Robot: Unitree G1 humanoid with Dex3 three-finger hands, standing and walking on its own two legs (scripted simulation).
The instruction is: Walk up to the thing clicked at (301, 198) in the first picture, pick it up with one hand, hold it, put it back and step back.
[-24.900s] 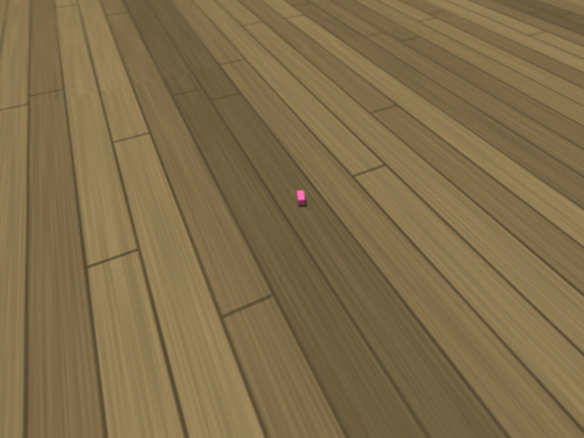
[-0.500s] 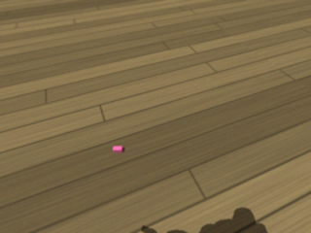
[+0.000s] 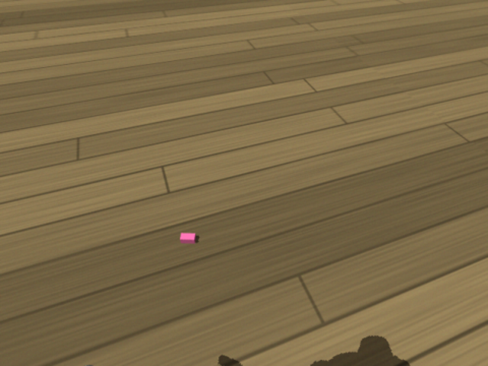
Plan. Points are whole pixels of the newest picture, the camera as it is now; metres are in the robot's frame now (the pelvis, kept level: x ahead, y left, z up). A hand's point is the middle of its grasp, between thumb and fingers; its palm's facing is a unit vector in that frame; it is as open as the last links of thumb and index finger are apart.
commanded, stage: walk up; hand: left
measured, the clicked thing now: (188, 238) +0.80 +0.28 -0.76
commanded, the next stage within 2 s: stand in 0.02 s
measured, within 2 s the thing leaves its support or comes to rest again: neither
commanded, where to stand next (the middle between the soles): +0.43 +0.02 m, yaw +2 degrees
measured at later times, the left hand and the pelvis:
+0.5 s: hand out of the picture +0.05 +0.24 -0.15, palm faces -0.02 -0.94 -0.34, open 7.4 cm; pelvis -0.02 -0.01 +0.01, yaw -1 degrees
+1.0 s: hand out of the picture +0.06 +0.24 -0.15, palm faces -0.04 -0.94 -0.35, open 7.4 cm; pelvis -0.01 -0.02 +0.01, yaw -1 degrees
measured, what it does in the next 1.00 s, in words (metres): stands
